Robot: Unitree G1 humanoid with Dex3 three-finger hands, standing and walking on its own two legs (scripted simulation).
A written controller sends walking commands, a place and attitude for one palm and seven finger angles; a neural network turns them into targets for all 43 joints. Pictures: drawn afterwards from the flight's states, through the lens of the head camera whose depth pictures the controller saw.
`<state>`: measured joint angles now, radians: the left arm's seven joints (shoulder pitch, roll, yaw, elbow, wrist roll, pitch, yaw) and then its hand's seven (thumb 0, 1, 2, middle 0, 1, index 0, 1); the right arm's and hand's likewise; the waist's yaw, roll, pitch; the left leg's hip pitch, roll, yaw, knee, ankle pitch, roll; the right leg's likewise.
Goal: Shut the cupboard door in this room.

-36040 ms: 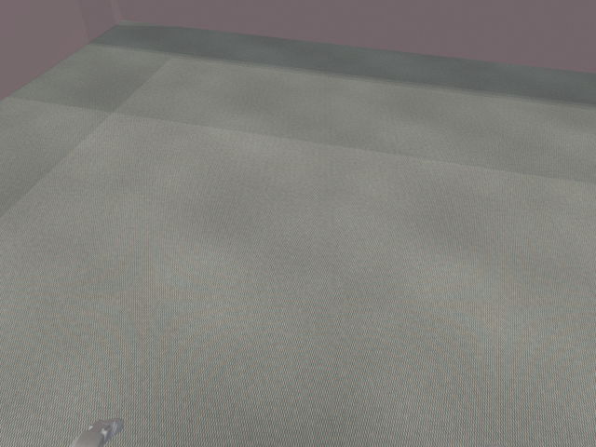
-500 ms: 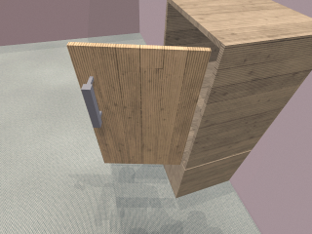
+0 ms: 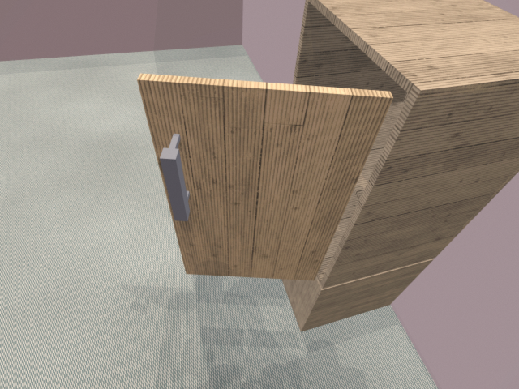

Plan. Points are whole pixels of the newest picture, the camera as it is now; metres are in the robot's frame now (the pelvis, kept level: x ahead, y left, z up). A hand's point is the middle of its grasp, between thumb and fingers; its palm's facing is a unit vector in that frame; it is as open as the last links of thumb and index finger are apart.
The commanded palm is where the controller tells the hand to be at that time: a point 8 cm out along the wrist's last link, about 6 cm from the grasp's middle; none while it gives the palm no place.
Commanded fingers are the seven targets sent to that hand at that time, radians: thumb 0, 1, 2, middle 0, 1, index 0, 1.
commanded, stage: come to a stop and stand still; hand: left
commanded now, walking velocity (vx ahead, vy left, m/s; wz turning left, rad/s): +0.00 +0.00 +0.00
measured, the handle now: (179, 179) +0.43 +0.18 +0.07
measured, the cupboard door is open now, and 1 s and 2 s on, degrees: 72 72 72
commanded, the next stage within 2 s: look again from close up in 0.54 s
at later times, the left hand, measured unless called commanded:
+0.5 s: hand out of the picture +0.01 +0.20 -0.18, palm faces +0.00 -0.98 -0.19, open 7.4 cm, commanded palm none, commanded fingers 0.00 0.90 0.90 -0.20 -0.30 -0.20 -0.30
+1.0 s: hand out of the picture -0.01 +0.17 -0.18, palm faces +0.00 -0.99 -0.15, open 7.4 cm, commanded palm none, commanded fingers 0.00 0.90 0.90 -0.20 -0.30 -0.20 -0.30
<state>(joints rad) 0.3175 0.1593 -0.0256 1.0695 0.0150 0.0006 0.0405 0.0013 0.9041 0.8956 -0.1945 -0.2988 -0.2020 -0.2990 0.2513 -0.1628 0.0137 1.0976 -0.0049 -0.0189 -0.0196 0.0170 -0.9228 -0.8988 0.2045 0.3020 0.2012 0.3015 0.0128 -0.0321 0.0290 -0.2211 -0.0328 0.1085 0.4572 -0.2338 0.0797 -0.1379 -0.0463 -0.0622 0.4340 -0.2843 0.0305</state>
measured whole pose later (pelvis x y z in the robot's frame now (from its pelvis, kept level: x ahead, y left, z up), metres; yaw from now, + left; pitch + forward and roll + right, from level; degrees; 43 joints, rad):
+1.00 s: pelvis +0.00 +0.02 +0.00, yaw +0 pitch -1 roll +0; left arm 0.31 0.15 -0.02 1.11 0.02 0.01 0.04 0.00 0.90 0.90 -0.19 -0.30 -0.20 -0.30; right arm 0.28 -0.14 0.01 1.15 0.00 -0.02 -0.03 0.01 -0.91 -0.90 0.20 0.30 0.20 0.30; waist 0.01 -0.04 0.04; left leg -0.17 -0.07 0.13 0.37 -0.20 0.10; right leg -0.11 -0.08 -0.05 0.40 -0.27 0.05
